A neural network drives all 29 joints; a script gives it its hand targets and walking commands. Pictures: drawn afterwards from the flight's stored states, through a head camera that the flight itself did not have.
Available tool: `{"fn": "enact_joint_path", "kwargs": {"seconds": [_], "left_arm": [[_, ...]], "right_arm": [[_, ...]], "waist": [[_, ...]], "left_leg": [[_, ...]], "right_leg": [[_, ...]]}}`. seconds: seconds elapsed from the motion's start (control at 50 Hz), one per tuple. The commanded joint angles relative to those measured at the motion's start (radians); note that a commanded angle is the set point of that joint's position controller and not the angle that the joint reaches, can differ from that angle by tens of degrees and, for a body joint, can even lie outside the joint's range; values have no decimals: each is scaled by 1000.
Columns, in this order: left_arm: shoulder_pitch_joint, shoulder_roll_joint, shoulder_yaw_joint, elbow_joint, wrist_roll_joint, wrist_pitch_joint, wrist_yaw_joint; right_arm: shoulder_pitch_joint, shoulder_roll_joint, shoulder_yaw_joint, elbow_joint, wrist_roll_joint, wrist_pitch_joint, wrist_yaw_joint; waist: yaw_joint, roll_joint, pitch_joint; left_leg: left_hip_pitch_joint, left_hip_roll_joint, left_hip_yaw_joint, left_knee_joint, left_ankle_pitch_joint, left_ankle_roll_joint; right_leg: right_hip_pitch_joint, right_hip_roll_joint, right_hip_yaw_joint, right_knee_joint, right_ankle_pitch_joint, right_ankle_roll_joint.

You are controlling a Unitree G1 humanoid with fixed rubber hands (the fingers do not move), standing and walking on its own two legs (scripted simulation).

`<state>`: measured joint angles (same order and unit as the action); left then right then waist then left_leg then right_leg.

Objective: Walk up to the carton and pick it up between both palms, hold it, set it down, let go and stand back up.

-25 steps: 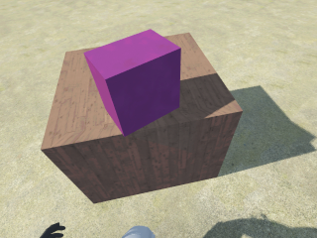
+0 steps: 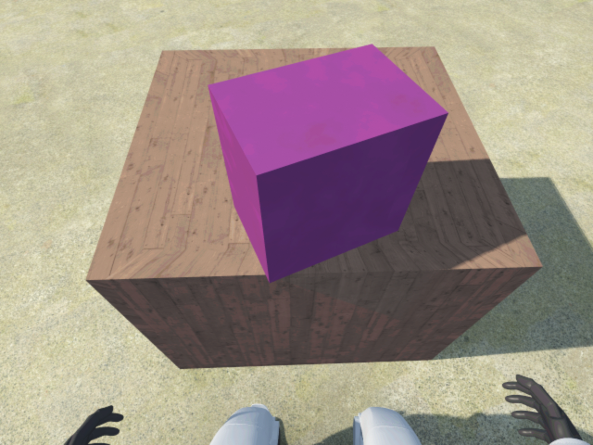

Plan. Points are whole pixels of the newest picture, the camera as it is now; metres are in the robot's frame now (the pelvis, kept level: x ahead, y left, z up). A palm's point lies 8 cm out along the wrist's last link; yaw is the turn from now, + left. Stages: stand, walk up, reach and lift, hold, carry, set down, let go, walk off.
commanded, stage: walk up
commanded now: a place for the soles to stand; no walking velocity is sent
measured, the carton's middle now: (318, 169) +0.51 +0.00 +0.03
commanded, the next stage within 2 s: none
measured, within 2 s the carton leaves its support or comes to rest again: neither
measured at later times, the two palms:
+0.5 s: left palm out of the picture +0.07 +0.36 -0.07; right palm (540, 443) +0.13 -0.30 -0.09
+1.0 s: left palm out of the picture +0.03 +0.33 -0.07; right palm (527, 414) +0.17 -0.28 -0.07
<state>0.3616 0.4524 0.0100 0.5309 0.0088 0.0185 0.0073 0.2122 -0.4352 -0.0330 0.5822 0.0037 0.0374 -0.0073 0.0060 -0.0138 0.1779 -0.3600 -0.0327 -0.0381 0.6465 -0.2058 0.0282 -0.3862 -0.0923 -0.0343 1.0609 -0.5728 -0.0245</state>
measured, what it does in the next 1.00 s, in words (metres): steps on the spot: right foot, then left foot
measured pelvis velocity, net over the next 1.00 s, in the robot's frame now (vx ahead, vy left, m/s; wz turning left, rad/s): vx -0.01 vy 0.00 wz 0.11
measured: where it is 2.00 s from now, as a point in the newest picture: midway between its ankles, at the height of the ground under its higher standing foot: outside the picture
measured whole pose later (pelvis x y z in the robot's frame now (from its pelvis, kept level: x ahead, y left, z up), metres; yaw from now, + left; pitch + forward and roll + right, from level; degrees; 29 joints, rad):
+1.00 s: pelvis -0.01 +0.00 +0.02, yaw +6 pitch -4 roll +0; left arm 0.20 0.42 0.02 0.90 -0.02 0.00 -0.02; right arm 0.08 -0.39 -0.01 0.90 0.02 0.01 0.01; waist 0.04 0.00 0.07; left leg -0.18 0.02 -0.08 0.45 -0.21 -0.04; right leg -0.18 -0.06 -0.02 0.44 -0.19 0.04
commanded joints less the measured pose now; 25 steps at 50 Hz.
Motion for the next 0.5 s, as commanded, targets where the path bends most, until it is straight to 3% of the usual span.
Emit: {"fn": "enact_joint_path", "kwargs": {"seconds": [0.0,0.02,0.04,0.06,0.08,0.1,0.12,0.14,0.16,0.18,0.2,0.22,0.24,0.26,0.28,0.32,0.36,0.38,0.4,0.42,0.44,0.46,0.48], "left_arm": [[97,146,62,-15,-18,-23,21],[101,160,63,-11,-17,-26,26],[125,163,69,9,-26,-28,33],[129,201,78,32,-20,-32,34],[85,239,88,18,-17,-26,33],[77,283,103,5,-11,-25,40],[-7,320,107,-30,-5,-29,35],[-62,299,104,-46,4,-32,28],[-96,282,109,-56,8,-37,26],[-100,290,102,-55,5,-37,33],[-94,272,100,-51,10,-41,34],[-107,270,99,-42,-3,-41,32],[-64,286,101,-31,-8,-39,39],[-72,285,112,-19,-2,-36,35],[-94,276,104,-31,12,-30,28],[-90,253,107,-42,15,-17,23],[-78,261,97,-34,-1,-4,17],[-44,253,97,-16,1,-8,8],[3,205,82,-3,2,-9,-7],[-2,136,59,-9,-10,-1,-14],[-79,202,89,-9,-33,13,10],[-97,215,96,2,-44,18,10],[-46,210,91,26,-33,7,4]], "right_arm": [[-20,-236,-84,-58,-15,5,-2],[-55,-252,-82,-57,-4,12,2],[-80,-262,-88,-64,-12,17,10],[-100,-237,-82,-56,-6,25,18],[-88,-209,-57,-42,10,27,21],[-73,-170,-47,-41,3,26,25],[-29,-156,-53,-38,-2,30,18],[-37,-211,-81,-17,-12,45,5],[-24,-250,-103,-23,-17,44,7],[-20,-244,-102,-20,-28,33,12],[6,-241,-107,-10,-26,26,13],[49,-236,-112,21,-22,17,20],[26,-209,-97,5,-22,16,22],[67,-199,-93,19,-16,10,23],[57,-200,-86,22,-21,11,28],[17,-181,-76,28,-15,4,36],[53,-181,-79,54,-4,-7,27],[65,-193,-93,72,-2,-17,10],[22,-253,-102,79,5,-28,1],[-23,-309,-113,50,-5,-38,-8],[-39,-335,-113,13,-13,-50,-5],[-50,-300,-105,30,-10,-60,-3],[-67,-258,-91,23,-7,-61,-6]], "waist": [[-13,184,-210],[14,172,-191],[21,188,-235],[33,113,-241],[51,43,-217],[60,-94,-183],[28,-156,-168],[42,-201,-83],[22,-186,-55],[35,-109,-79],[32,-105,-91],[14,-130,-116],[17,-121,-103],[9,-140,-162],[34,-218,-163],[55,-257,-142],[24,-220,-179],[16,-123,-204],[37,26,-216],[41,244,-211],[-12,240,-164],[6,182,-70],[9,139,-96]], "left_leg": [[35,194,-220,-188,224,169],[27,193,-217,-129,277,164],[-36,163,-183,-95,208,145],[-55,113,-151,-31,164,105],[-116,79,-128,24,59,69],[-166,-15,-76,175,-87,5],[-90,-60,-75,358,-383,-14],[-117,-25,-140,474,-407,-13],[-128,-15,-153,559,-367,-8],[-144,-8,-146,546,-341,-13],[-177,-23,-166,556,-313,-22],[-159,-40,-153,557,-286,-30],[-182,-25,-135,492,-304,-35],[-105,-12,-111,400,-302,-41],[-90,-2,-58,282,-314,-53],[-17,-18,42,44,-295,-52],[137,-38,62,-181,-78,-27],[219,1,-16,-250,-2,-21],[266,108,-170,-276,0,-4],[248,257,-434,-283,103,54],[62,347,-497,-302,-46,186],[-121,345,-514,-313,-137,222],[-75,291,-380,-287,-54,191]], "right_leg": [[98,12,5,-252,163,10],[127,27,-20,-341,255,-3],[230,42,-50,-414,363,6],[256,52,-58,-460,394,0],[279,7,8,-524,339,-26],[224,-192,248,-651,295,-85],[40,-364,430,-749,189,-170],[-54,-401,483,-793,33,-260],[-73,-381,455,-774,51,-265],[3,-355,387,-762,52,-236],[63,-313,350,-704,188,-234],[102,-267,244,-673,361,-212],[137,-260,229,-633,449,-200],[162,-239,149,-615,418,-179],[168,-198,103,-617,309,-164],[147,-146,52,-600,167,-127],[118,-159,45,-477,302,-89],[96,-190,14,-323,451,-45],[25,-135,-20,-226,345,-6],[-128,-48,-24,-146,30,44],[-43,-25,62,-145,-27,32],[63,-37,97,-112,12,27],[123,-34,96,-209,39,13]]}}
